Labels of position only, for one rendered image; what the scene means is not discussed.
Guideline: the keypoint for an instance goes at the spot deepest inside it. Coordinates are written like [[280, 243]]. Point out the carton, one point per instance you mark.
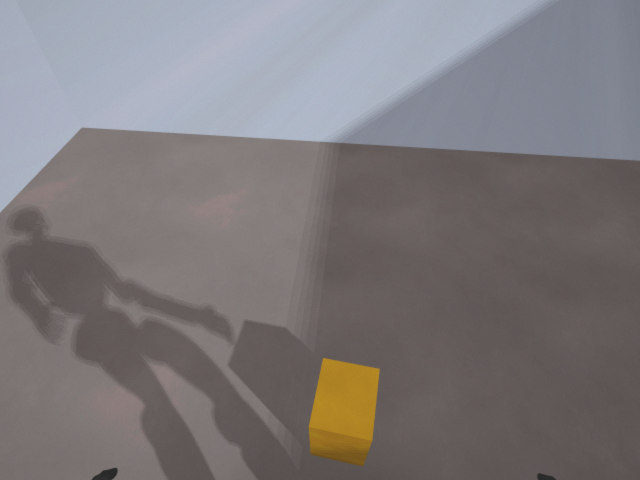
[[342, 419]]

